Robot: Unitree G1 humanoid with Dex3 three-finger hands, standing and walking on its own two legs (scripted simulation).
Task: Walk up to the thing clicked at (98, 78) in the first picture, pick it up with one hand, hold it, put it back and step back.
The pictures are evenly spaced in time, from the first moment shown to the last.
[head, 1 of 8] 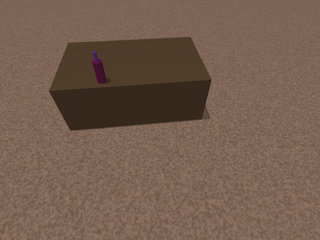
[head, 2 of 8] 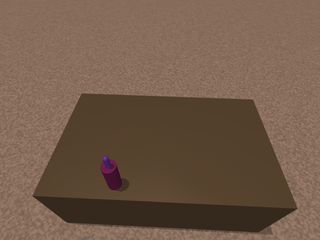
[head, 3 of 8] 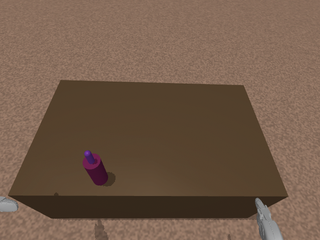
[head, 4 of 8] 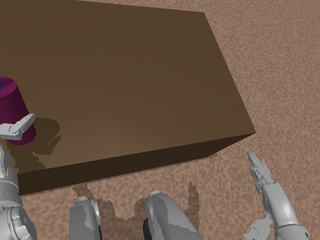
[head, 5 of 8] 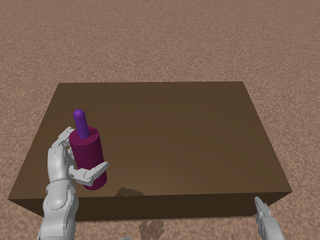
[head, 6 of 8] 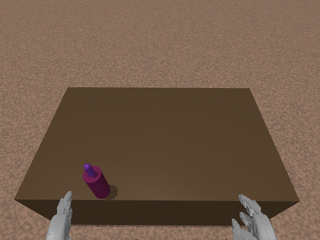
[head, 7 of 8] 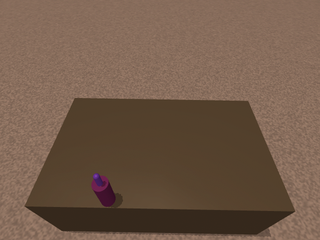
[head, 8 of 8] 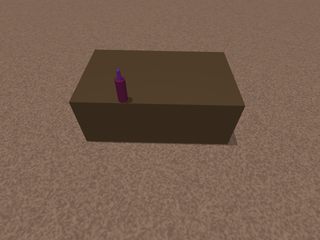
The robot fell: no
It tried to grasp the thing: yes
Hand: left
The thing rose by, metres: 0.27
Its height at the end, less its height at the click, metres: +0.00
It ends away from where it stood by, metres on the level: 0.04
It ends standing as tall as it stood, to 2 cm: yes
